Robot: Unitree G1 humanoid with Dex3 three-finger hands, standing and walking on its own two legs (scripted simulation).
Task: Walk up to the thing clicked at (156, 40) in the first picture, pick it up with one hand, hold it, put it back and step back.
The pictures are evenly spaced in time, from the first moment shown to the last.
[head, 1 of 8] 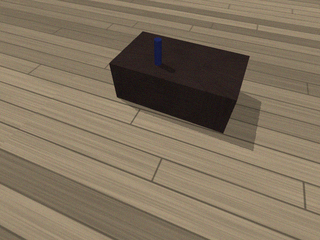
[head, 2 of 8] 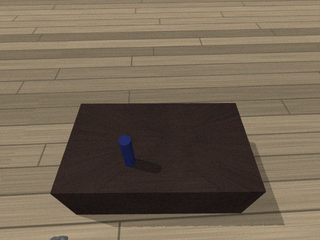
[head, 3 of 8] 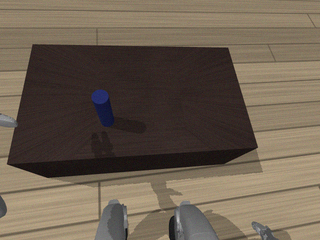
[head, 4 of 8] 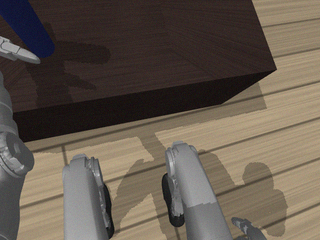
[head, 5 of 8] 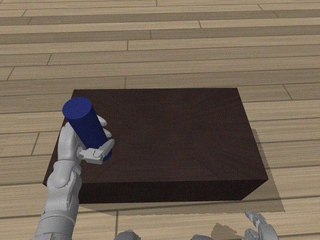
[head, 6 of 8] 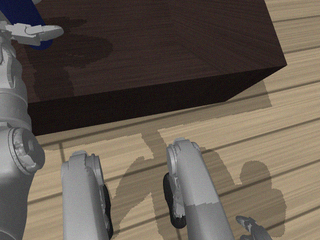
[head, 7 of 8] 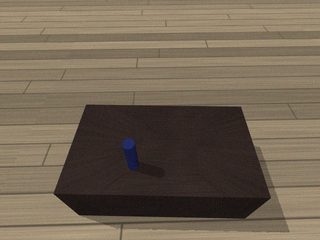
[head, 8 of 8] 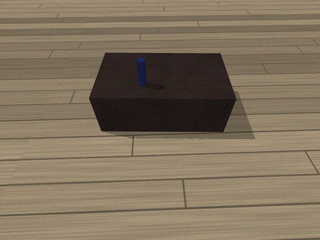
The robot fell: no
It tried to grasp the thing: yes
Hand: left
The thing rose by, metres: 0.37
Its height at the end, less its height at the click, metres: +0.00
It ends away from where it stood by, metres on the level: 0.01
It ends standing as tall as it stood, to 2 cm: yes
